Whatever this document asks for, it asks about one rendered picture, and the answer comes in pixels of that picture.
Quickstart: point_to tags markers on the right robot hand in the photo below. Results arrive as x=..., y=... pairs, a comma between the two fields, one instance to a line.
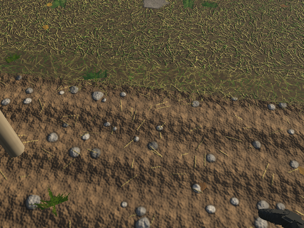
x=285, y=218

